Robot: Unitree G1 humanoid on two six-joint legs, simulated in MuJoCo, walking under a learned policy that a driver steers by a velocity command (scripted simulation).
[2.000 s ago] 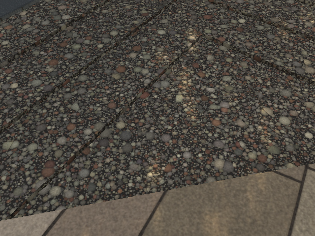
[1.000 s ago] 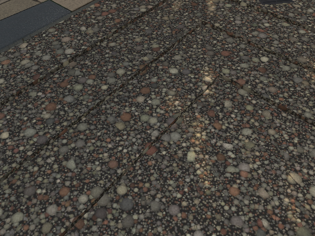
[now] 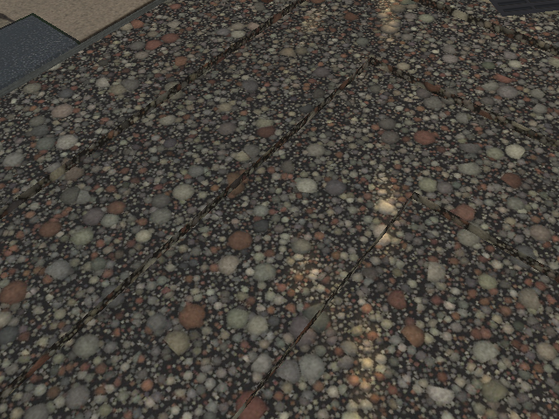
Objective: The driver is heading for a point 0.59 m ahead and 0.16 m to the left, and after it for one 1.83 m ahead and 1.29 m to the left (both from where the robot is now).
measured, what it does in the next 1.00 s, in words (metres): walks ahead, turning left: left foot, then right foot 0.03 m higher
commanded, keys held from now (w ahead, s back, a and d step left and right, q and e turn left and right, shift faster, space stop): w+q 0.56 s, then w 0.12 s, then w+q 0.32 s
